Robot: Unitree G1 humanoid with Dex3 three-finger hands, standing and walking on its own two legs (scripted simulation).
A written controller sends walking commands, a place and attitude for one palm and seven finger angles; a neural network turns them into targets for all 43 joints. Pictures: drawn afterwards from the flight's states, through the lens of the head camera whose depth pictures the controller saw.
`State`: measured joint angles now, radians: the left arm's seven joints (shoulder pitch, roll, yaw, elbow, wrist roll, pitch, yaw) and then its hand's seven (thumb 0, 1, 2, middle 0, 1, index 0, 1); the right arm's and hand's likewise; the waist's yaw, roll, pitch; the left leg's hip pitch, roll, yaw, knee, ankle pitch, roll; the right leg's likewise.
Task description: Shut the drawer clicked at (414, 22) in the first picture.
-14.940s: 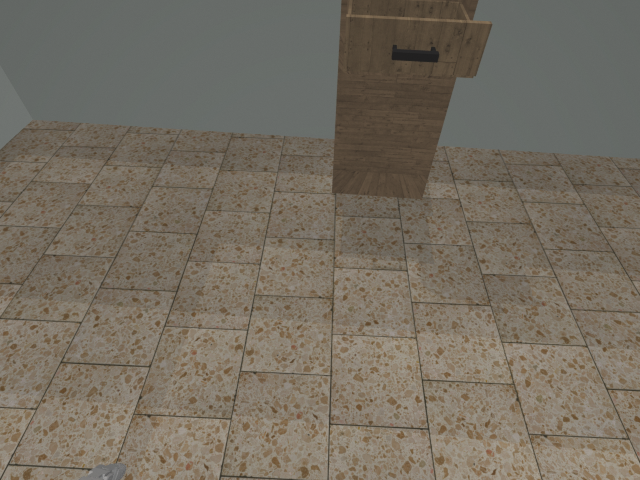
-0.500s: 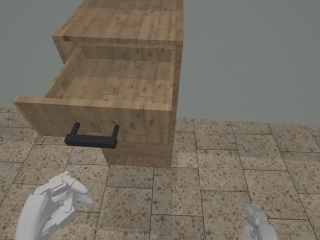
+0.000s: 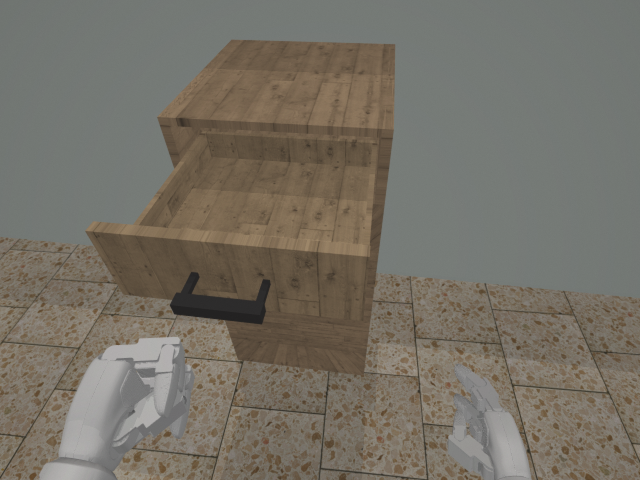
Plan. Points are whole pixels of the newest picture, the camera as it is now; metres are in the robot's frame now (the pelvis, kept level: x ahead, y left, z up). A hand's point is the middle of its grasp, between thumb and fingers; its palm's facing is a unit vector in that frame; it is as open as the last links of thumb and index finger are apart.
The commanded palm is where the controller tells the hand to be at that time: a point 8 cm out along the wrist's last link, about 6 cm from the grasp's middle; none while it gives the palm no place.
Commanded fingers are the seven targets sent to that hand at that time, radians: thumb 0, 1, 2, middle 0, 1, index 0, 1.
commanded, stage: raise the hand and make a fist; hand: left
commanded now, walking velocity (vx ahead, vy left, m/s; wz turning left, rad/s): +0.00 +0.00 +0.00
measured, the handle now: (223, 295) +0.34 +0.18 +0.06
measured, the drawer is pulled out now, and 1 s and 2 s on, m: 0.29 0.29 0.29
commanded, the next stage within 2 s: bring the fist close to the handle in 0.50 s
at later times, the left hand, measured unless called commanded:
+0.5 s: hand (187, 401) +0.15 +0.14 +0.15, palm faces +0.02 -0.99 -0.14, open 3.3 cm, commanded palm +0.11 +0.19 +0.16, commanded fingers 0.00 0.90 0.90 -1.40 -1.60 -1.40 -1.60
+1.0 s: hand (190, 386) +0.18 +0.15 +0.11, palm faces +0.02 -1.00 -0.09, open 3.3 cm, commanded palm +0.15 +0.20 +0.12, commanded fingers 0.00 0.90 0.90 -1.40 -1.60 -1.40 -1.60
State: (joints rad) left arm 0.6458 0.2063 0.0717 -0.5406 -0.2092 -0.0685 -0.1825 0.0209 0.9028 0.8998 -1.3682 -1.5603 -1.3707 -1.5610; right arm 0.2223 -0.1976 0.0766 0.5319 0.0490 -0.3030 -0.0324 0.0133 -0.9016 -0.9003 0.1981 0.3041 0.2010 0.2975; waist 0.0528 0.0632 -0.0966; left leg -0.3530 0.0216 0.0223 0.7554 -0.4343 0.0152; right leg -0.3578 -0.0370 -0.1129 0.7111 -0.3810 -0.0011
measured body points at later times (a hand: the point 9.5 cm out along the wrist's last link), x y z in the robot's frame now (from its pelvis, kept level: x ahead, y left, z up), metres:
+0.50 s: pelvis +0.00 -0.03 +0.01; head -0.03 -0.06 +0.46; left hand +0.15 +0.19 +0.16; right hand +0.20 -0.24 -0.04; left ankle -0.02 +0.10 -0.71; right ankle -0.01 -0.12 -0.71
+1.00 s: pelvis -0.01 -0.03 +0.01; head -0.02 -0.05 +0.46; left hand +0.18 +0.21 +0.12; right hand +0.18 -0.26 -0.05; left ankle -0.02 +0.10 -0.71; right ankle -0.01 -0.12 -0.71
